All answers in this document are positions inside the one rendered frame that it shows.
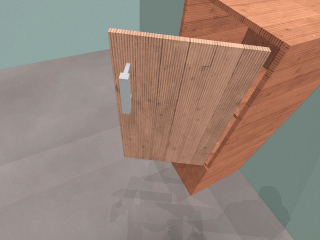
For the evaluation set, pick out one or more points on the cupboard door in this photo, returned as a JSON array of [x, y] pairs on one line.
[[184, 92]]

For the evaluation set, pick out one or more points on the handle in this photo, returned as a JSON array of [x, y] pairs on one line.
[[125, 90]]

